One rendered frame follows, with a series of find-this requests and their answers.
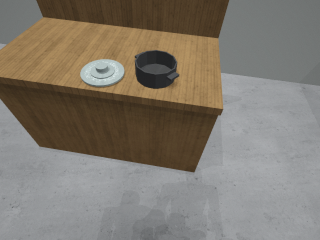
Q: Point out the table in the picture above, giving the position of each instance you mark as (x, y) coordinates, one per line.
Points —
(41, 84)

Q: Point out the pot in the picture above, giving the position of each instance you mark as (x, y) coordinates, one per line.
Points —
(155, 69)

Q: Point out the knob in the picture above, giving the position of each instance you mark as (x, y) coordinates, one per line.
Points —
(101, 67)

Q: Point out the lid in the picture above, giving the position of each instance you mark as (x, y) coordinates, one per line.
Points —
(113, 75)

